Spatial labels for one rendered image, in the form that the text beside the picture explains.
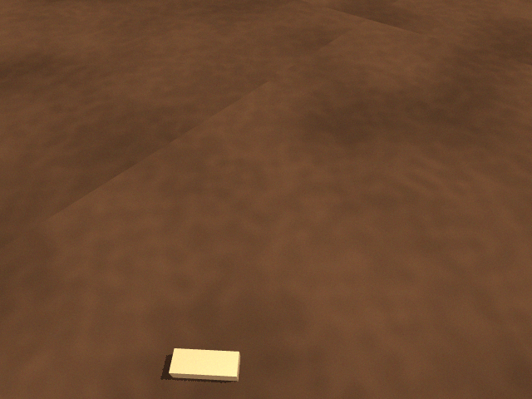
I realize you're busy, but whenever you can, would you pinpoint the carton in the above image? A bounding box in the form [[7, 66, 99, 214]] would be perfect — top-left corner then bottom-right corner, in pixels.
[[169, 348, 240, 381]]

